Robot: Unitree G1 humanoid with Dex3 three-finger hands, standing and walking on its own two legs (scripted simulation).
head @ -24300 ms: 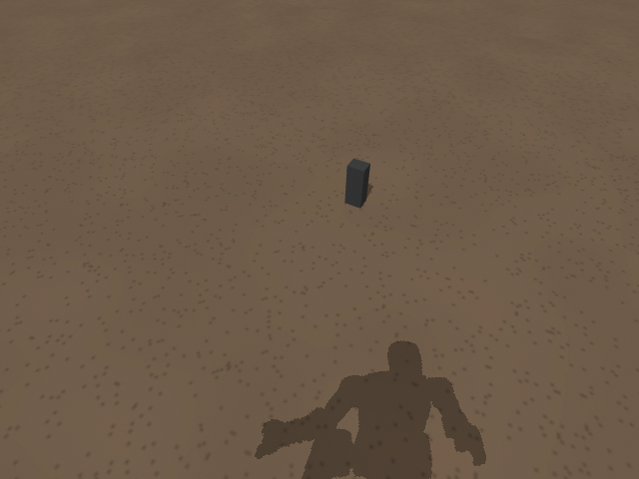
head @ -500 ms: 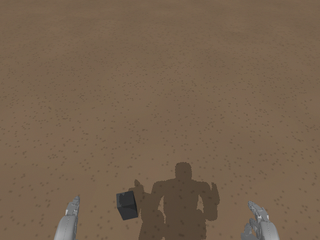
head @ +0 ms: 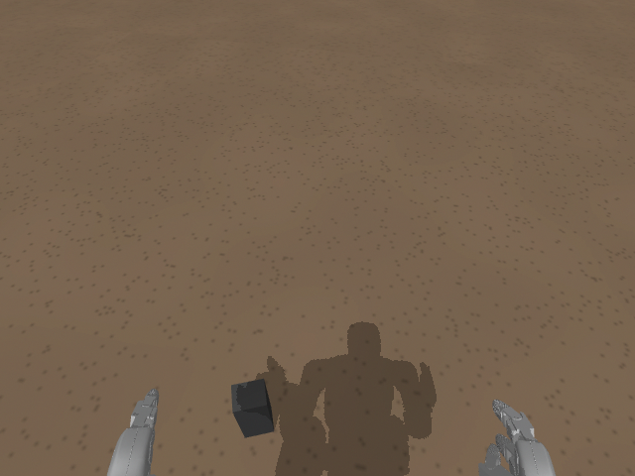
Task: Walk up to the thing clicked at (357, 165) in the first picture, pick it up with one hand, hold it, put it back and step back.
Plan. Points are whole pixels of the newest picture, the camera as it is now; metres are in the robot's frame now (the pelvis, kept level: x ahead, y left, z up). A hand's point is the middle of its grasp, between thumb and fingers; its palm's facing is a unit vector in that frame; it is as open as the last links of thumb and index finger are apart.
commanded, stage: stand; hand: left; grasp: from the side
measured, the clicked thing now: (253, 409) +0.41 +0.19 -0.61
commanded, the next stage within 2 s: none
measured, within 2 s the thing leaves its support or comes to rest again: neither
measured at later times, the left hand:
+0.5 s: hand out of the picture +0.12 +0.23 -0.11, palm faces -0.01 -0.94 -0.34, open 8.3 cm
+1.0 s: hand out of the picture +0.04 +0.25 -0.10, palm faces +0.02 -0.94 -0.34, open 7.4 cm
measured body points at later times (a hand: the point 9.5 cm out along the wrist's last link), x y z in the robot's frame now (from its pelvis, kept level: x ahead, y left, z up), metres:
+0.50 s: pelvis +0.00 +0.00 +0.02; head +0.00 +0.00 +0.47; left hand +0.11 +0.28 -0.08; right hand +0.12 -0.28 -0.09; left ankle +0.01 +0.13 -0.69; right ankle +0.02 -0.13 -0.69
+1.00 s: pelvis -0.01 +0.00 +0.05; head -0.02 +0.00 +0.50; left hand +0.04 +0.30 -0.08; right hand +0.06 -0.28 -0.09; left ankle +0.01 +0.13 -0.69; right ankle +0.02 -0.13 -0.69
